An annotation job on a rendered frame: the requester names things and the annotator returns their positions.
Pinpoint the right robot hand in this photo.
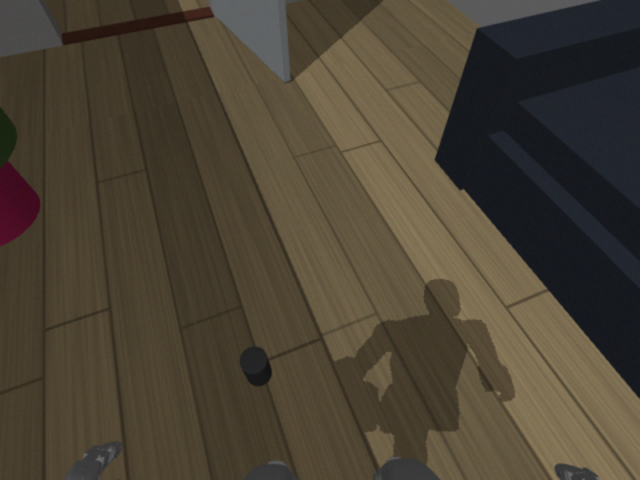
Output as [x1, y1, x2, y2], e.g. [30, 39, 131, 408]
[554, 463, 600, 480]

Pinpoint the left robot hand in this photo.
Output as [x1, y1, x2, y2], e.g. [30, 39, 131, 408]
[64, 441, 122, 480]

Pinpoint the can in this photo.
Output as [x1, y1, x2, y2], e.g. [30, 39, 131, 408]
[240, 346, 272, 386]

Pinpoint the potted plant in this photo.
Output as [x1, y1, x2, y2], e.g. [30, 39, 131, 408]
[0, 107, 41, 246]

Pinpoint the sofa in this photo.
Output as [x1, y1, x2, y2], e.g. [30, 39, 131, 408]
[435, 0, 640, 399]

